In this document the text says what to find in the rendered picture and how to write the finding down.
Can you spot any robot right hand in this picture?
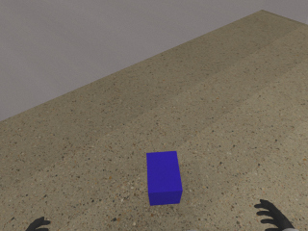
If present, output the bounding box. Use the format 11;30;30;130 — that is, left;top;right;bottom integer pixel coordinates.
254;199;295;231

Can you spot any carton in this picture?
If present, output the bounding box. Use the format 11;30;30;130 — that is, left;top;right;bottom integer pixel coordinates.
146;151;183;206

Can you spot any robot left hand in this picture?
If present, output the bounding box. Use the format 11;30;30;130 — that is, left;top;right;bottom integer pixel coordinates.
26;217;51;231

